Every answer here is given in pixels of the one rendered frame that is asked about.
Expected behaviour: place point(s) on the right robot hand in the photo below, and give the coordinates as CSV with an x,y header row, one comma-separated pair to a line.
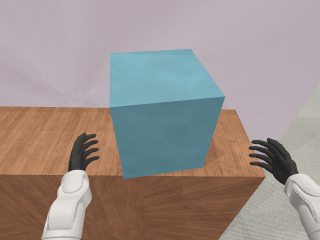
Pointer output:
x,y
280,163

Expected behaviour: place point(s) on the left robot forearm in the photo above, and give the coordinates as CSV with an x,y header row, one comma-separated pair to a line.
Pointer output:
x,y
66,215

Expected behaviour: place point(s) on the left robot hand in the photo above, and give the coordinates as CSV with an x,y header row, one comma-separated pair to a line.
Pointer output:
x,y
77,160

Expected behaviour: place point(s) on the carton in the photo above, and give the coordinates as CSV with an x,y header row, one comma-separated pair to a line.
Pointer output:
x,y
164,107

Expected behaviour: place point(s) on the pedestal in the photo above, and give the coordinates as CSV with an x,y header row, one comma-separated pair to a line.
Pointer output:
x,y
193,204

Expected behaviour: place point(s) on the right robot forearm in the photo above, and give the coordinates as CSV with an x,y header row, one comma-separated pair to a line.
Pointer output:
x,y
304,196

